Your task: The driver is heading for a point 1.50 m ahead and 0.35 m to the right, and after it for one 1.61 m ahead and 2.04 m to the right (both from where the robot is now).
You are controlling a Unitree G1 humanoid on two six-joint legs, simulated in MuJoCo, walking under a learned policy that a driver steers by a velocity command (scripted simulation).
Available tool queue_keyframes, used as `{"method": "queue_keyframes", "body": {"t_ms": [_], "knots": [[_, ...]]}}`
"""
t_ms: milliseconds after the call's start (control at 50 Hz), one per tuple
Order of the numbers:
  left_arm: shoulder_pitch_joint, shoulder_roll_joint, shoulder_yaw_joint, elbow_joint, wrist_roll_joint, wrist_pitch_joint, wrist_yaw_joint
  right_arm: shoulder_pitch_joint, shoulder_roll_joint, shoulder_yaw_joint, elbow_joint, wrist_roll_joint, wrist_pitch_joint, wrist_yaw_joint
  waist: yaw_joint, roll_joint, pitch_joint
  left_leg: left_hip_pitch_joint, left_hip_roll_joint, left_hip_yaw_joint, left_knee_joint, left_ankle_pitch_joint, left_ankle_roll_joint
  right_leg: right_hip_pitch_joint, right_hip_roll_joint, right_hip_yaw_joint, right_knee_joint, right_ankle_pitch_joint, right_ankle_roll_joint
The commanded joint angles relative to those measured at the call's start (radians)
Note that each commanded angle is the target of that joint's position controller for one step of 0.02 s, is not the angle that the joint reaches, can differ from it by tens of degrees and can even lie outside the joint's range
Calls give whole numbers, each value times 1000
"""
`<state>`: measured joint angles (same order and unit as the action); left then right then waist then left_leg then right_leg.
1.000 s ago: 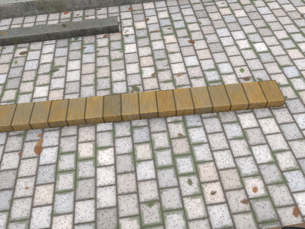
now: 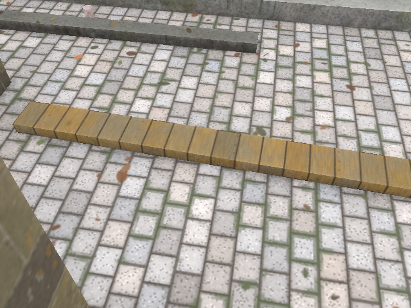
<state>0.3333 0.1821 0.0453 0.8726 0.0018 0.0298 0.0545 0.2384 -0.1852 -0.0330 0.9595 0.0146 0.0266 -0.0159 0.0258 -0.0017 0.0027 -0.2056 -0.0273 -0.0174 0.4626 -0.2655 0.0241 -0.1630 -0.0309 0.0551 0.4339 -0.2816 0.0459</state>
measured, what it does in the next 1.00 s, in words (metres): goes down: right foot 0.15 m lower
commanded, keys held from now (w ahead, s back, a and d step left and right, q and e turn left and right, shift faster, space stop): no key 0.26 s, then w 0.74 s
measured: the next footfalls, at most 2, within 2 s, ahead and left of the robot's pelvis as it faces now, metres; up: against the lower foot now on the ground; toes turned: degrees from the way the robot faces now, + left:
right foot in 0.98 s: +0.34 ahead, -0.16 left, -0.15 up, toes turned +0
left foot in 1.50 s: +0.74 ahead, +0.07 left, -0.30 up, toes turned -1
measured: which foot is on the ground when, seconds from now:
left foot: down 0.00-0.98, up 1.00-1.00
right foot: down 0.00-0.50, up 0.52-0.96, down 0.98-1.00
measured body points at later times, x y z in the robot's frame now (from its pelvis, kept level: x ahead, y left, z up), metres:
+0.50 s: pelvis +0.03 -0.01 -0.01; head +0.03 +0.00 +0.44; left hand +0.03 +0.25 -0.16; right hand +0.03 -0.27 -0.15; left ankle +0.00 +0.08 -0.74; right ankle -0.03 -0.15 -0.74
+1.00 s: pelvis +0.27 -0.06 -0.14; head +0.28 -0.07 +0.31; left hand +0.45 +0.17 -0.23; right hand +0.17 -0.31 -0.28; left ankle +0.03 +0.08 -0.68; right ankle +0.31 -0.16 -0.87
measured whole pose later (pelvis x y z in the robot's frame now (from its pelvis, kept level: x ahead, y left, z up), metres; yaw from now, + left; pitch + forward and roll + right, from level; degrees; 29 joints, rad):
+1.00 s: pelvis +0.27 -0.06 -0.14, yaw +1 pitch +2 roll +2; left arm 0.09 0.21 0.05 0.80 0.00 -0.07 -0.06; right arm 0.52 -0.20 -0.04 1.06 0.02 -0.06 -0.02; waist -0.06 -0.02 -0.02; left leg -0.19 0.00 -0.04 1.40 -0.81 0.02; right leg -0.35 -0.02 -0.03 0.52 0.03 -0.07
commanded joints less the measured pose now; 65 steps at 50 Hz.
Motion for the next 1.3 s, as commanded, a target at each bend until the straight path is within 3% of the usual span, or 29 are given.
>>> {"method": "queue_keyframes", "body": {"t_ms": [20, 260, 340, 400, 480, 500, 520, 540, 560, 600, 640, 680, 720, 780, 820, 860, 900, 940, 960, 980, 1000, 1020, 1040, 1060, 1100, 1160, 1200, 1240, 1300], "knots": [[29, 79, 14, -29, -3, -14, 0, 18, -80, -15, -7, 1, -1, -2, -4, -19, 6, 41, 60, -70, -86, 180, 29, -17, -17, 28, -88, 204, -64], [50, 102, 1, 31, -6, 1, 1, 75, -93, -3, 58, -5, 7, -19, -31, 4, 41, 38, 61, -40, -101, 154, -17, -4, -7, 33, -114, 249, -90], [60, 169, 28, 21, -30, 6, 2, 73, -89, -9, 60, 3, 0, -23, -12, -86, 99, -111, -24, 62, 62, -289, 1, -66, -41, 134, -190, -451, -177], [97, 216, 50, 10, -36, -9, 0, 16, -67, -8, 38, 3, -44, -4, 9, -157, 167, -233, 30, 48, 233, -225, 18, -89, -204, 356, -270, -515, -285], [-75, 153, 33, -50, -44, -23, -5, 257, -69, -29, 123, 2, -86, 24, -127, -102, 121, 133, 23, 49, 61, -129, 57, -327, -88, 198, -87, -347, -216], [-114, 101, 18, -74, -44, -38, -8, 376, -110, -44, 160, 3, -95, 23, -164, 39, 101, 240, 130, -144, -37, -239, 98, -446, 13, 86, 150, -257, -160], [-126, 77, 15, -110, -45, -60, -9, 462, -227, -72, 167, 6, -109, 30, -169, 278, 85, 297, 340, -565, -234, -367, 227, -600, 124, -37, 464, -254, -108], [-104, 92, 24, -112, -51, -88, -9, 456, -238, -66, 165, 3, -124, 34, -121, 231, 99, 269, 438, -765, -309, -387, 320, -678, 111, 68, 619, -360, -117], [-72, 114, 29, -100, -62, -106, -12, 354, -211, -59, 129, 15, -136, 31, -62, 125, 160, 240, 442, -692, -274, -266, 326, -734, 38, 110, 679, -257, -123], [-63, 136, 40, -74, -27, -118, -17, 264, -176, -52, 98, 24, -137, 28, -41, 44, 129, 258, 368, -469, -224, -53, 239, -745, -39, 72, 668, -74, -117], [-89, 125, 41, -68, -10, -113, -41, 285, -109, -31, 107, -4, -124, 17, -51, 67, 60, 238, 282, -287, -143, 223, 173, -667, -63, 44, 602, 131, -105], [-122, 103, 37, -78, -11, -104, -56, 349, -108, -24, 118, 3, -116, -2, -58, 97, 42, 207, 226, -188, -96, 327, 159, -645, -35, 2, 524, 301, -84], [-240, 101, 34, -124, -18, -111, -69, 371, -120, -17, 123, 9, -121, -27, -77, 129, 64, 216, 245, -198, -53, 301, 141, -705, -42, 33, 394, 436, -76], [-299, 44, 16, -153, 20, -108, -101, 303, -120, 0, 93, 11, -112, -55, -80, 120, 95, -171, 132, -58, -15, 81, 106, -320, 43, -48, 161, 812, -75], [-312, 55, 17, -168, 6, -91, -111, 293, -139, -2, 93, 22, -111, -48, -84, 130, 105, -255, 134, -57, 42, 18, 115, -228, 54, -48, 175, 796, -80], [-272, 76, 20, -149, 16, -83, -121, 279, -158, -14, 77, 10, -104, -35, -61, 144, 67, -233, 180, -77, 169, 45, 126, -203, 31, -19, 298, 807, -105], [-246, 115, 25, -131, -8, -71, -121, 277, -142, -18, 53, -7, -94, -22, -50, 129, 71, -40, 218, -125, 289, 90, 121, -349, -15, 9, 302, 632, -114], [-197, 126, 32, -103, -26, -82, -110, 270, -144, -23, 48, -4, -79, -11, -33, 76, 78, -9, 170, -104, 505, 279, 102, -179, 14, -95, 89, 455, -101], [19, 152, 52, -32, -17, -89, -105, 234, -152, -25, 54, -7, -80, 0, 80, 52, 9, -93, 143, -76, 756, 461, 90, 72, 42, -152, 22, 529, -116], [199, 170, 62, 26, -4, -97, -98, 229, -128, -26, 68, 10, -97, 5, 173, -86, -16, -230, 48, -67, 1198, 163, 48, 244, -68, -16, -135, 656, -192], [317, 188, 37, 96, 24, -115, -109, 332, 16, -1, 85, 8, -125, 7, 112, -423, -87, -672, -78, -158, 1664, -613, 26, 570, -184, 71, 318, 1239, -224], [341, 146, 23, 95, 7, -110, -111, 436, -47, -6, 51, 39, -161, 18, 62, -492, -235, -743, -69, -263, 1606, -518, 40, 596, -250, 258, 302, 1347, -293], [279, 127, 20, 81, -5, -94, -114, 359, -100, -25, 27, 50, -164, 14, 48, -291, -218, -795, -49, -215, 1569, -427, 18, 504, -320, 338, 199, 1104, -349], [191, 196, 44, 73, -13, -98, -117, 260, -108, -24, -41, 61, -158, 4, 4, -93, -169, -860, 13, -154, 1452, -278, 21, 367, -392, 492, 61, 482, -427], [-38, 112, 2, 26, -6, -138, -113, 110, -113, -33, -75, 31, -111, -23, -77, 72, -1, -790, 125, -179, 1192, -50, 36, -15, -373, 565, -16, 237, -383], [-28, 136, -6, 60, -2, -154, -62, 3, -79, -33, -139, -13, -102, -22, -85, -59, 98, -620, 170, -121, 744, 110, -14, -270, -202, 308, -91, 412, -309], [44, 169, 8, 97, 21, -140, -30, 14, -50, -27, -139, -25, -101, -4, -87, -79, 5, -528, 165, -94, 709, 294, -30, -233, -177, 251, -18, 551, -309], [124, 108, -4, 107, -18, -150, -16, -116, -105, -39, -183, -13, -118, 18, -29, -20, 32, -690, 169, -119, 479, 494, 3, -57, -135, 202, 39, 388, -276], [186, 86, -15, 122, -38, -141, 4, -293, -36, -15, -240, -34, -135, 58, 54, -21, 46, -414, 77, -19, 77, 834, 17, -175, -53, 80, 64, 97, -222]]}}
Keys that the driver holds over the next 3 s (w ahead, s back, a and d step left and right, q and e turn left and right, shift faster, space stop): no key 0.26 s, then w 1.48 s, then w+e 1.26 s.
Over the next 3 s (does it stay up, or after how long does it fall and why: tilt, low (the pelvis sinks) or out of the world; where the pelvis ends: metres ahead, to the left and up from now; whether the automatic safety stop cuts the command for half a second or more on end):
stays up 1.33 -0.18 -0.32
